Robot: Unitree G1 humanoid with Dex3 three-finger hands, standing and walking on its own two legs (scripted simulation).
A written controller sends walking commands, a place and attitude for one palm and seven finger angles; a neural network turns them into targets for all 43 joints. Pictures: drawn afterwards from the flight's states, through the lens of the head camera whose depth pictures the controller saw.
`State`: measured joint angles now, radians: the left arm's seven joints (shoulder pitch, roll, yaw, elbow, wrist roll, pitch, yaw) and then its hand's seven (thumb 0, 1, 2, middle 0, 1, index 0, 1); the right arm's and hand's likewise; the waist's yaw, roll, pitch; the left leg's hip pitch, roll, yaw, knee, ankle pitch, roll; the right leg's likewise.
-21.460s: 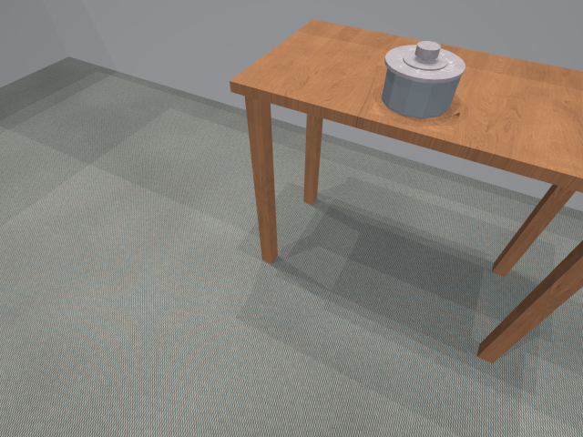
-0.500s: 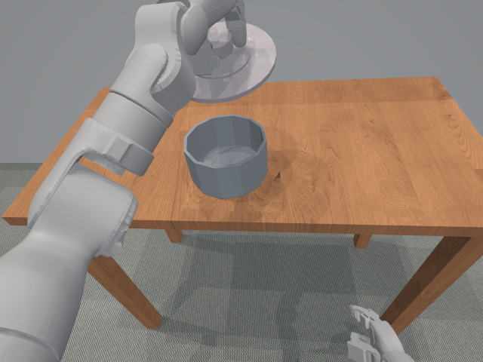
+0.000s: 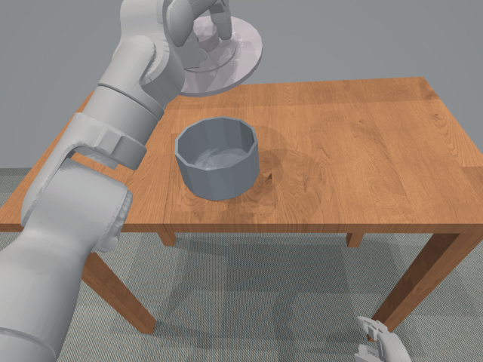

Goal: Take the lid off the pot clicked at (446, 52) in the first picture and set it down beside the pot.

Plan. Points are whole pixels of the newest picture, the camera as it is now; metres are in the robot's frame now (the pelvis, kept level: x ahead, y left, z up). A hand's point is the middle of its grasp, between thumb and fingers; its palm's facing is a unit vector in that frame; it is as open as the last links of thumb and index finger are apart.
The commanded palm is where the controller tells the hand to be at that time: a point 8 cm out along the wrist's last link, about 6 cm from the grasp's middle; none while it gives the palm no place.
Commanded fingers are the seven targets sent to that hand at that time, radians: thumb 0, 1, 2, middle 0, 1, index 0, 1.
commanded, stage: move the lid sideways beside the pot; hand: left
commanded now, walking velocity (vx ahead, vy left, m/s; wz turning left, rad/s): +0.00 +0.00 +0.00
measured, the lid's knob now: (201, 36) +0.49 +0.06 +0.32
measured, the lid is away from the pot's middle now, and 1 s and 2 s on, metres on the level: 0.01 0.15 0.25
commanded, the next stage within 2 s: lower the lid onto the table in 1.94 s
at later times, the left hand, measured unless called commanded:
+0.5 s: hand (134, 53) +0.44 +0.15 +0.32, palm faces -0.03 -0.05 -1.00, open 7.6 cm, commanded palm +0.42 +0.15 +0.38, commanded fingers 0.00 0.40 1.32 -0.98 -0.70 -1.00 -0.72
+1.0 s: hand (94, 55) +0.45 +0.21 +0.31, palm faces -0.06 -0.04 -1.00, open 7.6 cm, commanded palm +0.42 +0.21 +0.38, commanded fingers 0.00 0.40 1.32 -0.98 -0.70 -1.00 -0.72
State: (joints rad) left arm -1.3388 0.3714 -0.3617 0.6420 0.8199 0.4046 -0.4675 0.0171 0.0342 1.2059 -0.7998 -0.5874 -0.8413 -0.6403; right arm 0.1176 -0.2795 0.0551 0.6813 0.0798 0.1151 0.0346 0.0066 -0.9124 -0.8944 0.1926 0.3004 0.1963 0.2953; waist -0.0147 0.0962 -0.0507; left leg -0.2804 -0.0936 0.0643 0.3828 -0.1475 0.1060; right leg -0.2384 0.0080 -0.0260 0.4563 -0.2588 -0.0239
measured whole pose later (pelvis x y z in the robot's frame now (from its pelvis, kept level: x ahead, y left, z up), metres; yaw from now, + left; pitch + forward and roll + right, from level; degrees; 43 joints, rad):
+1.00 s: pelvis +0.00 +0.01 +0.00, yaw +2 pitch +3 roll -1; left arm -1.26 0.64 -0.27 0.59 0.88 0.34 -0.61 0.02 0.04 1.20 -0.79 -0.59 -0.84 -0.64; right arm 0.17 -0.30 0.04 0.66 0.10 0.13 0.01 0.01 -0.91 -0.89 0.19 0.30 0.20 0.30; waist -0.03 0.08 -0.02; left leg -0.31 -0.10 0.04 0.41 -0.16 0.12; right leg -0.24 0.00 -0.05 0.44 -0.25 -0.01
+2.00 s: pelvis +0.00 +0.03 +0.00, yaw +3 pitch +5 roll -2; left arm -1.29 0.77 -0.24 0.70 0.92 0.26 -0.62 0.02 0.04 1.20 -0.79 -0.59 -0.84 -0.64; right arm 0.17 -0.30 0.04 0.65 0.10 0.14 0.00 0.00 -0.91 -0.89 0.19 0.30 0.20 0.30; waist -0.02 0.07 -0.01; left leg -0.35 -0.12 0.02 0.40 -0.14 0.14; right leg -0.26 -0.01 -0.07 0.41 -0.24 -0.01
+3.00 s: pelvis +0.00 +0.01 +0.00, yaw +2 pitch +4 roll -2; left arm -1.12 0.75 -0.18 0.74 0.90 0.20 -0.58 0.02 0.05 1.20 -0.79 -0.59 -0.84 -0.64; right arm 0.19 -0.30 0.04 0.63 0.10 0.15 0.01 0.00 -0.91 -0.89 0.20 0.30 0.20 0.30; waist -0.05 0.07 -0.01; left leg -0.35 -0.10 0.02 0.44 -0.17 0.12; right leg -0.26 0.01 -0.06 0.43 -0.25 -0.01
